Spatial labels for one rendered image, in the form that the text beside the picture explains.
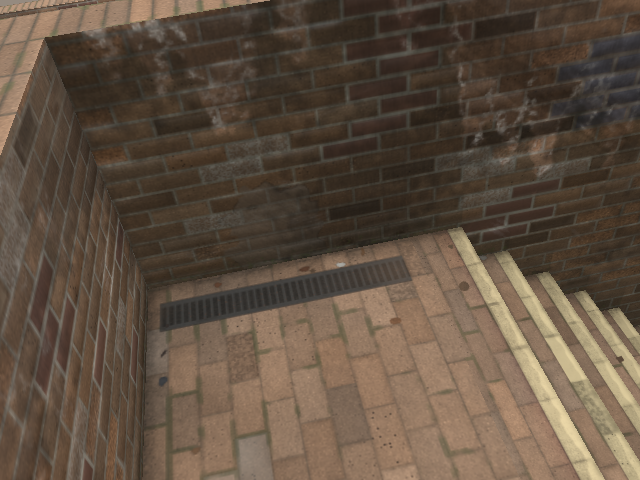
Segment stairs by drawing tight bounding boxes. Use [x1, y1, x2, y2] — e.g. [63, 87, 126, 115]
[479, 250, 640, 480]

